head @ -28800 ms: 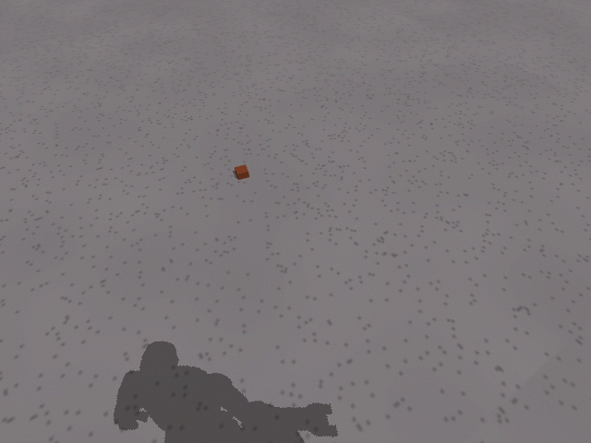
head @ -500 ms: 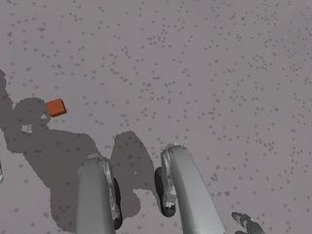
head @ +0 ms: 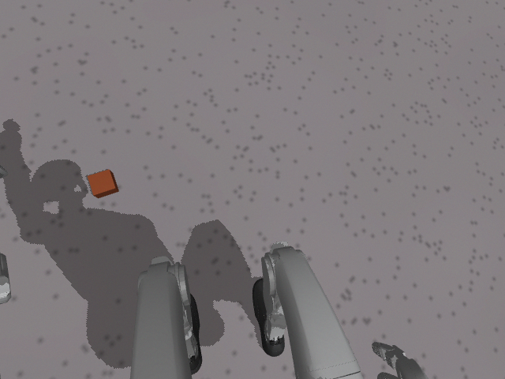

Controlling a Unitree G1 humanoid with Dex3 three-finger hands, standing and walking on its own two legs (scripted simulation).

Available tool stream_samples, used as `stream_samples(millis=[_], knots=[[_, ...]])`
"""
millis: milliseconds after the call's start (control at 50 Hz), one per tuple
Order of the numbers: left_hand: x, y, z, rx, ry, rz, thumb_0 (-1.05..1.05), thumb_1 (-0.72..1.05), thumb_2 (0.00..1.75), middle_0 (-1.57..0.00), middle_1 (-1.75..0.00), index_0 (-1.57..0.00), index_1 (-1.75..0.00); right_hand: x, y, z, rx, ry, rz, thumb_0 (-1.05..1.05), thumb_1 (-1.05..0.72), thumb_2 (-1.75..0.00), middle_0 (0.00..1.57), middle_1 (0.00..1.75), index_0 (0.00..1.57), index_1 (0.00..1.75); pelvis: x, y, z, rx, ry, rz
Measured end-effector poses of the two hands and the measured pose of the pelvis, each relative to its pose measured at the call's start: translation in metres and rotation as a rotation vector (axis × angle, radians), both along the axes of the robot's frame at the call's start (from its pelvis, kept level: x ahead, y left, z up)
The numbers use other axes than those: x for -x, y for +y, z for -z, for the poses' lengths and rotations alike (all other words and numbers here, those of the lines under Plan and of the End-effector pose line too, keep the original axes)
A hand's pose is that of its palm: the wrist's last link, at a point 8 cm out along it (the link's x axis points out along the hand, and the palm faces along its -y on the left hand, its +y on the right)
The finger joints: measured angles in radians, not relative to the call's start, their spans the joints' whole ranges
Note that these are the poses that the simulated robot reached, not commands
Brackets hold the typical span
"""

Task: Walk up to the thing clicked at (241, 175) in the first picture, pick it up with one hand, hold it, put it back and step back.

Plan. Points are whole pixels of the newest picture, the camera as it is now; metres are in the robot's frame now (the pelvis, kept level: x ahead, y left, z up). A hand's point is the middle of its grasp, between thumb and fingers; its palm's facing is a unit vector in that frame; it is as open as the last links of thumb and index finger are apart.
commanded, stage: go down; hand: left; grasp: from above
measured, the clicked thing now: (103, 183) +0.53 +0.32 -0.50
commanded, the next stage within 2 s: approach in 0.88 s
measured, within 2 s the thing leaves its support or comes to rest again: neither
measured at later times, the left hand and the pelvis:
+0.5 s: hand out of the picture +0.48 +0.38 -0.05, palm faces -0.38 -0.18 -0.91, open 13.8 cm; pelvis +0.00 +0.01 +0.02, yaw +0 degrees
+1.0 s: hand out of the picture +0.48 +0.37 -0.04, palm faces -0.39 -0.17 -0.90, open 13.5 cm; pelvis +0.01 +0.00 +0.03, yaw +0 degrees
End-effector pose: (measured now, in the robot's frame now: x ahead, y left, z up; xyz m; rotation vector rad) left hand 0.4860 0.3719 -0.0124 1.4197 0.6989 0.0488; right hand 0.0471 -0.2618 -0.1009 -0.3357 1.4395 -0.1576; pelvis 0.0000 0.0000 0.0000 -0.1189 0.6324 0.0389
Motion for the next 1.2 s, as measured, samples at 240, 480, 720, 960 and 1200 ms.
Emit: stream_samples(millis=[240, 480, 720, 960, 1200], knots=[[0.003, 0.002, -0.007, 0.008, 0.005, 0.008, 0.0, -0.47, 0.9, -0.07, -1.11, -0.11, -1.06, -0.001, 0.003, -0.015, 0.006, -0.001, 0.007, 0.0, -0.9, -0.9, 0.2, 0.3, 0.2, 0.3, -0.002, 0.004, -0.012, 0.008, -0.012, -0.003], [0.005, 0.005, -0.018, -0.001, 0.008, 0.013, 0.0, -0.48, 0.91, -0.09, -1.08, -0.13, -1.04, 0.003, 0.007, -0.028, 0.011, -0.003, 0.018, 0.0, -0.9, -0.9, 0.2, 0.3, 0.2, 0.3, -0.002, 0.007, -0.023, 0.012, -0.027, -0.006], [0.002, 0.003, -0.024, -0.004, 0.008, 0.008, 0.0, -0.46, 0.89, -0.13, -1.03, -0.16, -1.0, 0.007, 0.008, -0.033, 0.005, 0.008, 0.028, 0.0, -0.9, -0.9, 0.2, 0.3, 0.2, 0.3, -0.004, 0.007, -0.028, 0.008, -0.027, -0.005], [0.001, -0.004, -0.027, -0.005, 0.018, 0.018, 0.0, -0.42, 0.85, -0.18, -0.98, -0.2, -0.95, 0.003, 0.005, -0.035, -0.005, 0.002, 0.028, 0.0, -0.91, -0.9, 0.2, 0.3, 0.2, 0.3, -0.008, 0.003, -0.033, 0.001, -0.025, -0.002], [-0.003, -0.001, -0.003, -0.01, 0.029, -0.03, 0.0, -0.39, 0.82, -0.18, -1.0, -0.21, -0.97, -0.002, 0.0, -0.031, 0.015, -0.002, 0.006, 0.0, -0.9, -0.9, 0.2, 0.3, 0.2, 0.3, -0.01, 0.002, -0.023, 0.005, -0.002, 0.003]])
